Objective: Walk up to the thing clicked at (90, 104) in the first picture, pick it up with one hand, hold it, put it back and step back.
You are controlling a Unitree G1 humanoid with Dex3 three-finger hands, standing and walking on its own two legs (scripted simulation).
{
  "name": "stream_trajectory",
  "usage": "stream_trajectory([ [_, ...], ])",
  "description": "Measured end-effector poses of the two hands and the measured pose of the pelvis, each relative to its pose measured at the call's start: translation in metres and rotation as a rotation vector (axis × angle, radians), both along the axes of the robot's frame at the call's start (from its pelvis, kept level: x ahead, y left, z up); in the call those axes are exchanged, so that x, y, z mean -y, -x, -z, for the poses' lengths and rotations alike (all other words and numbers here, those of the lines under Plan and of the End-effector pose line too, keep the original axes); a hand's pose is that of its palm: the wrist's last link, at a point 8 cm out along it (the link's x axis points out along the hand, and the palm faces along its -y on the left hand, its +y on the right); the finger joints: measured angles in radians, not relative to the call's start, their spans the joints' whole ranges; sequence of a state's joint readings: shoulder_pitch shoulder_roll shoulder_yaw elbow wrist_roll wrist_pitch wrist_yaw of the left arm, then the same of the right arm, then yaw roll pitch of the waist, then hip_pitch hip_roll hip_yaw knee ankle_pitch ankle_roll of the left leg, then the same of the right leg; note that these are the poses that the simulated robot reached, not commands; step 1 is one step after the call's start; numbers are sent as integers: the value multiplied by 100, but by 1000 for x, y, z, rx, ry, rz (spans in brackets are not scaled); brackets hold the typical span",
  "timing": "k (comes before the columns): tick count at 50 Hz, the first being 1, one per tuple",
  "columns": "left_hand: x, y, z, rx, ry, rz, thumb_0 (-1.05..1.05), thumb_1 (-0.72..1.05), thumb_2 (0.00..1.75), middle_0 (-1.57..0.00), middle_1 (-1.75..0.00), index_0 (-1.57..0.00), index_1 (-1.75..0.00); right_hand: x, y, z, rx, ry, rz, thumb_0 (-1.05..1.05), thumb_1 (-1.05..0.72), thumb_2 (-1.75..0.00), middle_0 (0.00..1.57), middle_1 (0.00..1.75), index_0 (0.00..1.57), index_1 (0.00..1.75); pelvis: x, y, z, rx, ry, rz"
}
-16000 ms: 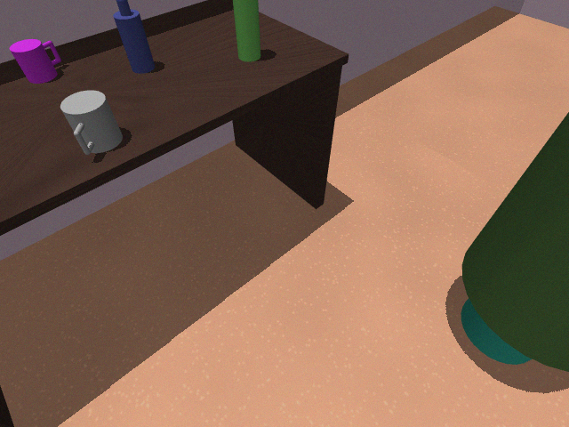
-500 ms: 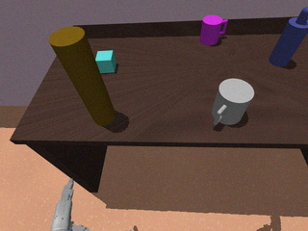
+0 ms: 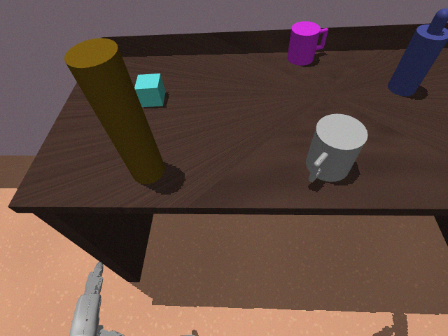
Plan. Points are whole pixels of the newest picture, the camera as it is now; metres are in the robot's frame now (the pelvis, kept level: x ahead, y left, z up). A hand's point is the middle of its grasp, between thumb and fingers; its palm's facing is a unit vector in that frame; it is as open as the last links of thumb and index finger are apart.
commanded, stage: go down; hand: right
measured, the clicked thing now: (329, 153) +0.45 -0.18 +0.03
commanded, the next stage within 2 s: approach in 0.38 s
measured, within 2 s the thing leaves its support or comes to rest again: neither
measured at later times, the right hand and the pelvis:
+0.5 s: hand out of the picture +0.36 -0.39 +0.16, palm faces +0.20 +0.98 +0.01, open 17.5 cm; pelvis -0.01 +0.00 +0.00, yaw +0 degrees
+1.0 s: hand (388, 162) +0.42 -0.28 +0.04, palm faces +0.09 +0.99 +0.08, open 17.4 cm; pelvis -0.02 +0.00 -0.03, yaw +2 degrees
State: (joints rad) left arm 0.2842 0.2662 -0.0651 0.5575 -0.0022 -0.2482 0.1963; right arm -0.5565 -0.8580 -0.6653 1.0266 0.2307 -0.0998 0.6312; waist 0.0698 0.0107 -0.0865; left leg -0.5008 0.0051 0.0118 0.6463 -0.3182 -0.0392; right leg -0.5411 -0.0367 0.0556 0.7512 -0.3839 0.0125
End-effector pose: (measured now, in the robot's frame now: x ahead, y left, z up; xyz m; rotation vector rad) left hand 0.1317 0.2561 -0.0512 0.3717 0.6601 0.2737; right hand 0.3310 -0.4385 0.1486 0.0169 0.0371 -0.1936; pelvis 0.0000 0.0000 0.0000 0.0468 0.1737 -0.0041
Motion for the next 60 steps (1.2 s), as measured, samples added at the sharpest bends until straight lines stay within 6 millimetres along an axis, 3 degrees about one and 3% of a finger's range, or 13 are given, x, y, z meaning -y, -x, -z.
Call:
stream_trajectory([
  [10,2,-6,-1,40,2,0,-1,-54,6,-5,-5,-6,-5,-8,-7,-9,10,-1,-36,-1,53,-5,5,5,5,5,1,2,2,0,-1,0],
  [21,-2,13,-1,2,-5,-8,-1,-53,6,-5,-5,-6,-5,-1,2,-1,17,-5,7,-1,53,-5,5,5,5,5,-1,7,2,6,2,-5],
  [32,2,0,1,40,-12,2,-1,-54,6,-5,-5,-5,-5,-11,-12,-14,1,6,-45,-1,53,-4,5,5,6,5,3,8,3,-3,-1,1],
  [36,9,-1,-1,62,6,24,-1,-55,6,-6,-5,-5,-6,-28,-22,5,-40,-15,-84,-1,52,-4,6,4,6,4,3,9,5,-9,1,1],
  [41,12,7,-1,52,16,37,-1,-54,6,-6,-5,-6,-6,-59,-37,53,-93,-62,-121,-1,52,-4,6,5,6,5,1,12,9,-29,3,-6],
  [50,-5,32,15,-36,-22,-22,-1,-54,5,-6,-5,-6,-5,-107,-67,115,-31,-70,-103,-1,53,-5,5,5,6,5,0,20,28,-104,-1,-30],
  [56,-5,26,12,5,-20,-20,-1,-53,5,-6,-5,-7,-5,-119,-77,113,11,-49,-59,-1,54,-4,5,5,5,5,0,23,36,-122,-5,-32],
  [60,-1,20,5,50,4,-6,-1,-54,5,-6,-5,-7,-5,-139,-80,109,-9,-52,-78,-1,55,-4,4,5,5,5,0,21,35,-117,-4,-29],
])
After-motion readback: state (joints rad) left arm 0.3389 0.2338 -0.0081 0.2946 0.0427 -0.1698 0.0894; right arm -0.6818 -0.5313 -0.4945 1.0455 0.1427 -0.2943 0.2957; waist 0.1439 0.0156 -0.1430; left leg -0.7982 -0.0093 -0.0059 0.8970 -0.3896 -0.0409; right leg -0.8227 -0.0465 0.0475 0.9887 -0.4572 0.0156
